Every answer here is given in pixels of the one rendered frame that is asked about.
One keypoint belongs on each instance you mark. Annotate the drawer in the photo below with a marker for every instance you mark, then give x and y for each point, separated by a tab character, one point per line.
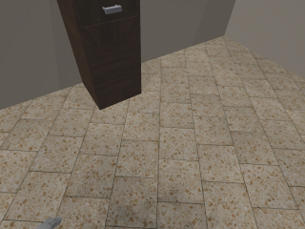
90	12

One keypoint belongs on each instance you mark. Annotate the handle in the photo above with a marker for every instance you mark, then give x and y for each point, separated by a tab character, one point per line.
112	9

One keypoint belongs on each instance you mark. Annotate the robot left hand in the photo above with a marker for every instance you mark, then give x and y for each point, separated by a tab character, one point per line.
50	223

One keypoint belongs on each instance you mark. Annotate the cabinet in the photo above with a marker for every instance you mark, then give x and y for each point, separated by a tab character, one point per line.
108	55

